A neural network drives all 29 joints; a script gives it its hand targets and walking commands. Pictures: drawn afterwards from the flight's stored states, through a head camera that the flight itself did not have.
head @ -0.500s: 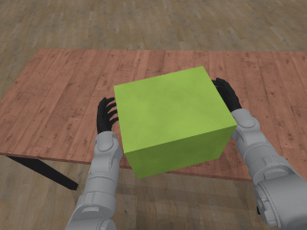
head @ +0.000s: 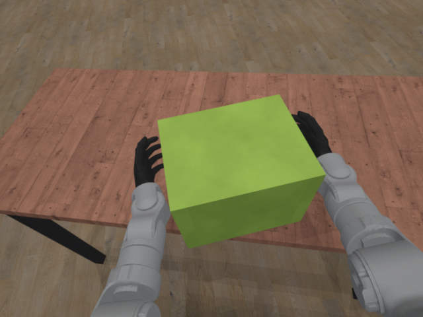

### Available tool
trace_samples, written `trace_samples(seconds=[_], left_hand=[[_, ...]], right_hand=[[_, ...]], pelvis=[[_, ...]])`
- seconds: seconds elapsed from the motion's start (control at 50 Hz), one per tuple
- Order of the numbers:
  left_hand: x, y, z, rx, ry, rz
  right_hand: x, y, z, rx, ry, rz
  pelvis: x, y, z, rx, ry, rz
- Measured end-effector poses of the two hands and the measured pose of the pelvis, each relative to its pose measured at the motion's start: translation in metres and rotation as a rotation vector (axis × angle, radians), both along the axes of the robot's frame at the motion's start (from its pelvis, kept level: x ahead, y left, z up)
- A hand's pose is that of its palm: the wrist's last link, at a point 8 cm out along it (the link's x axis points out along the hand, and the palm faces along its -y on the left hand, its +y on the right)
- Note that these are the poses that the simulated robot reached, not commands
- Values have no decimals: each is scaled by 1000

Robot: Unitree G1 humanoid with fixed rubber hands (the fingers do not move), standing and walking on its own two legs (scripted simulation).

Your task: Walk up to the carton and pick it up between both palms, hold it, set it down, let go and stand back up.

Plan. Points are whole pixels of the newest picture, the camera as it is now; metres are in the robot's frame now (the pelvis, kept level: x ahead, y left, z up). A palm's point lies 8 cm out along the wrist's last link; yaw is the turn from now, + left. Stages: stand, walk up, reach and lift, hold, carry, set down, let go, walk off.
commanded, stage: reach and lift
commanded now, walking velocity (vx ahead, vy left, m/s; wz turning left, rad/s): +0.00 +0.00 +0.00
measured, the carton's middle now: (232, 173) +0.41 +0.00 +0.03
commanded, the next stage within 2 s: none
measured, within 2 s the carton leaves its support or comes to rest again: leaves its support in 0.44 s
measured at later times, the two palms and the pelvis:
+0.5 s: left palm (141, 181) +0.38 +0.17 +0.05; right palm (312, 147) +0.45 -0.15 +0.06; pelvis +0.00 +0.00 +0.00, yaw +0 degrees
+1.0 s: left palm (133, 190) +0.35 +0.17 +0.07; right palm (319, 149) +0.42 -0.15 +0.09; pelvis -0.02 +0.00 +0.00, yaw +0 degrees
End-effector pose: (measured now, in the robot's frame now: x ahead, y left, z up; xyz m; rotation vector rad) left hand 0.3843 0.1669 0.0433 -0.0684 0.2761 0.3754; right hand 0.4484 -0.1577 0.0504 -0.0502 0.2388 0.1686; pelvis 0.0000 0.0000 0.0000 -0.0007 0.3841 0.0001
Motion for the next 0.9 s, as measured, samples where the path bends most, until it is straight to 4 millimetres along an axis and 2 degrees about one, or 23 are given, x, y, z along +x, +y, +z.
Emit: trace_samples(seconds=[0.3,0.5,0.72,0.9], left_hand=[[-1,2,1,-9,10,14],[-7,7,4,-24,17,29],[-17,8,29,-13,-20,34],[-31,6,33,-21,6,28]], right_hand=[[0,3,2,-11,14,0],[-1,10,12,-34,21,14],[-9,11,34,-28,-16,21],[-24,9,41,-31,11,14]], pelvis=[[-1,0,0,0,-1,0],[-1,0,0,-1,-2,0],[-6,0,0,0,-14,-1],[-15,0,1,1,-49,-1]])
